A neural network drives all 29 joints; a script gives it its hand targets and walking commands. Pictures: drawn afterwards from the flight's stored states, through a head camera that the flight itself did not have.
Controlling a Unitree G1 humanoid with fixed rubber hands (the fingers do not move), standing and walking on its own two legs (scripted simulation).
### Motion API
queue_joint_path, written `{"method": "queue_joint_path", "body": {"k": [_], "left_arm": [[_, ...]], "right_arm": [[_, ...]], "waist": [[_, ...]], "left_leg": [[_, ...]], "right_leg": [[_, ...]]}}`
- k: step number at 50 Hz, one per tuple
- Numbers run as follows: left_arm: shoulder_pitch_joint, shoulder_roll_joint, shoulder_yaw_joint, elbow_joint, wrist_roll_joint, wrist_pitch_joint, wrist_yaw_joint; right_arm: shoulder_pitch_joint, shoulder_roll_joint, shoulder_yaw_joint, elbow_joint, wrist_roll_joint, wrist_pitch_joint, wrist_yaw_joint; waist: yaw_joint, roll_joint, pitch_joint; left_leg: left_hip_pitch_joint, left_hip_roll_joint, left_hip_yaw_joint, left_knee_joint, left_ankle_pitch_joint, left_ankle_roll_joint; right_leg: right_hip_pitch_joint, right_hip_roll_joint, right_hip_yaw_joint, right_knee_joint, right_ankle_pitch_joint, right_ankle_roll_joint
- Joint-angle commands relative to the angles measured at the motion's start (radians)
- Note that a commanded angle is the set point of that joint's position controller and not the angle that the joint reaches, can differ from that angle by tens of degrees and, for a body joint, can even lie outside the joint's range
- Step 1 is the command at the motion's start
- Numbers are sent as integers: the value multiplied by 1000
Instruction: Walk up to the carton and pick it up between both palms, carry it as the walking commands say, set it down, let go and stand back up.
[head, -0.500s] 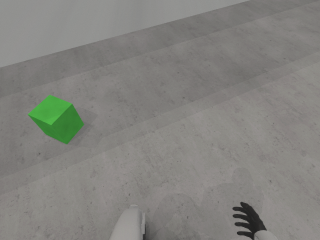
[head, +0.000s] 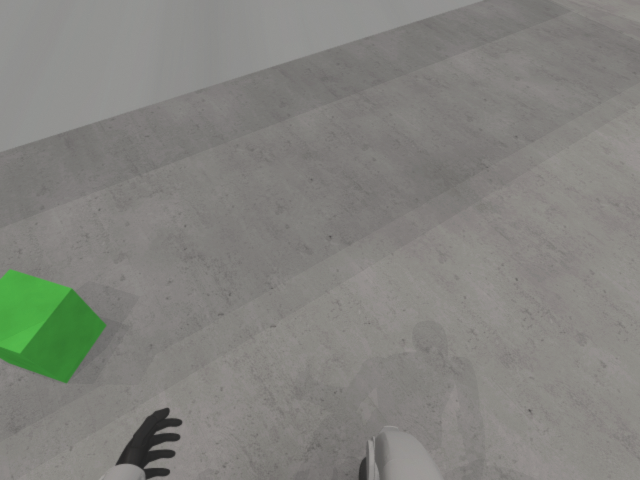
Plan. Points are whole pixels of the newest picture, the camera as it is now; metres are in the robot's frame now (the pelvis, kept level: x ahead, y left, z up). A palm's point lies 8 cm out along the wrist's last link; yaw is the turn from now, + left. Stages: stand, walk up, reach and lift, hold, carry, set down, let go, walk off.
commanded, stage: walk up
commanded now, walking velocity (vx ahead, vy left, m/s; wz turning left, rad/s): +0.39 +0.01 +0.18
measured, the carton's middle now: (38, 327) +0.62 +0.80 -0.66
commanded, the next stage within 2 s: none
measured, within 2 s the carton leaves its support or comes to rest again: neither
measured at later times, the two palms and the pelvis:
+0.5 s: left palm out of the picture +0.10 +0.21 -0.13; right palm (463, 305) +0.38 -0.26 -0.13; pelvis +0.18 -0.05 -0.01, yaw +11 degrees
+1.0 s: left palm (137, 377) +0.28 +0.26 -0.12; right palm (443, 290) +0.41 -0.24 -0.14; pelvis +0.25 -0.03 -0.02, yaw +26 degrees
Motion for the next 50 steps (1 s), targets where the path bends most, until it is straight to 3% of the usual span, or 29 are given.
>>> {"method": "queue_joint_path", "body": {"k": [1, 3, 6, 8, 9, 10, 11, 12, 13, 14, 15, 16, 17, 20, 23, 28, 30, 31, 32, 33, 34, 35, 36, 38, 43, 44, 47, 49, 50], "left_arm": [[-14, 1, -13, -28, -5, 5, 0], [-40, 0, -18, -35, -11, 4, 5], [-11, -1, -23, -30, -14, -8, 15], [66, 6, -19, -4, -13, -27, 22], [162, 38, -7, 32, -8, -41, 24], [296, 113, 15, 62, 4, -53, 30], [382, 211, 37, 85, 8, -51, 37], [396, 224, 49, 103, 5, -42, 39], [321, 181, 45, 93, 5, -46, 38], [247, 132, 36, 73, 0, -52, 46], [186, 91, 22, 58, -10, -52, 62], [158, 73, 18, 52, -27, -51, 68], [177, 68, 22, 61, -33, -53, 67], [244, 82, 33, 74, -37, -43, 68], [257, 95, 38, 63, -39, -27, 60], [287, 144, 58, 34, -30, -7, 46], [284, 157, 63, 18, -33, 2, 46], [295, 152, 60, 6, -41, 4, 43], [272, 121, 53, -43, -41, 5, 41], [238, 84, 45, -117, -34, 16, 42], [200, 88, 43, -121, -24, 27, 43], [206, 88, 41, -125, -22, 25, 43], [207, 80, 38, -122, -14, 21, 43], [207, 70, 25, -139, -4, 27, 40], [153, 44, 6, -154, -12, 35, 51], [143, 31, 51, -125, -28, 35, 54], [126, 18, 53, -123, -43, 26, 60], [187, 25, 56, -94, -49, 13, 69], [220, 67, 65, -83, -42, 4, 76]], "right_arm": [[10, -123, -14, -26, -6, -12, 4], [30, -128, -13, -8, -8, -10, 5], [52, -128, -14, 14, -5, -1, -2], [47, -135, -19, 18, 5, 12, -6], [41, -122, -17, 11, 13, 15, -9], [16, -85, -11, -27, 22, 11, -11], [12, -6, 0, -83, 8, 9, -13], [-8, -41, -13, -82, -20, 19, -18], [-55, -54, -18, -77, -18, 23, -15], [-72, -41, -20, -75, -9, 32, -13], [-73, -36, -29, -82, -10, 46, -18], [-53, -42, -35, -96, -9, 59, -18], [-59, -40, -36, -113, -12, 69, -15], [-182, -28, -26, -194, -11, 101, 7], [-265, -26, -10, -248, -2, 118, 29], [-335, -73, -15, -293, -2, 127, 38], [-288, -95, -25, -277, -10, 114, 32], [-232, -135, -34, -256, -17, 98, 24], [-153, -253, -59, -252, -26, 80, 20], [-87, -341, -91, -253, -12, 80, 13], [-73, -312, -91, -218, 12, 90, 3], [-147, -272, -82, -235, 0, 97, -6], [-230, -224, -70, -255, -7, 103, -6], [-289, -183, -54, -270, -10, 100, 1], [-257, -198, -44, -269, -31, 98, 15], [-266, -186, -85, -254, 19, 92, 4], [-253, -197, -87, -220, 10, 95, -3], [-286, -188, -84, -211, 14, 103, -4], [-280, -160, -74, -209, 23, 102, -4]], "waist": [[32, 136, 18], [26, 136, 22], [38, 144, -4], [70, 129, -45], [105, 79, -108], [158, -44, -219], [172, -259, -283], [184, -180, -249], [157, -117, -124], [124, -73, -47], [83, -44, -31], [50, -64, -53], [50, -86, -92], [67, -152, -98], [69, -167, -80], [74, -155, -86], [41, -103, -113], [5, -10, -149], [-35, 183, -189], [-44, 282, -262], [-32, 144, -258], [-4, 161, -218], [20, 135, -167], [35, 151, -120], [90, 170, -134], [39, 162, -152], [31, 198, -152], [74, 177, -155], [85, 119, -158]], "left_leg": [[-57, 252, -225, -201, -48, 73], [-38, 256, -225, -186, 6, 69], [11, 253, -218, -94, 217, 54], [4, 228, -199, 18, 258, 30], [-66, 176, -171, 149, 219, 12], [-211, 108, -123, 405, 39, -11], [-488, 1, -51, 689, -391, -46], [-577, 23, -139, 816, -400, -36], [-624, 58, -153, 852, -315, -21], [-604, 76, -141, 860, -231, -23], [-504, 65, -120, 873, -232, -43], [-431, 48, -110, 895, -277, -60], [-421, 36, -100, 879, -260, -61], [-454, 48, -84, 738, -143, -50], [-368, 52, -48, 519, -66, -43], [-264, 41, -2, 384, -97, -31], [-150, 14, 7, 273, -59, -18], [-14, 24, -39, 179, 111, 0], [161, 225, -289, 134, 606, 56], [259, 424, -570, 86, 947, 217], [208, 415, -488, 92, 897, 243], [115, 373, -437, 73, 694, 233], [22, 303, -379, 60, 512, 192], [-75, 221, -332, 53, 376, 147], [-119, 187, -401, 22, 215, 132], [-127, 198, -394, 17, 98, 85], [-183, 187, -459, 6, -30, 65], [-252, 157, -470, 44, -87, 28], [-327, 113, -453, 99, -163, -14]], "right_leg": [[34, 9, -4, -99, 50, 6], [48, 20, -13, -145, 49, 6], [116, 46, -19, -229, 6, -7], [249, 62, -36, -365, 18, -29], [419, 35, -20, -410, 31, -50], [619, -149, 157, -435, -50, -94], [765, -384, 502, -506, -84, -190], [702, -399, 570, -565, -217, -225], [605, -360, 485, -598, -254, -199], [519, -337, 353, -599, -20, -161], [434, -297, 190, -526, 538, -156], [395, -263, 99, -453, 868, -163], [418, -252, 46, -444, 908, -154], [474, -229, -28, -446, 750, -132], [443, -224, -86, -433, 693, -126], [446, -263, -90, -377, 591, -121], [420, -245, -123, -238, 604, -94], [347, -194, -148, -99, 543, -56], [144, -93, -170, 161, 76, 6], [-28, 26, -67, 320, -503, 42], [2, -17, 33, 408, -501, 45], [16, -20, 51, 409, -445, 40], [41, -38, 69, 347, -380, 30], [82, -20, 48, 261, -289, 25], [144, 59, 38, 82, -254, 20], [125, 86, 14, 1, -256, 38], [207, 124, 29, -145, -201, 18], [339, 119, 29, -347, -76, -5], [424, 51, 81, -431, -74, -17]]}}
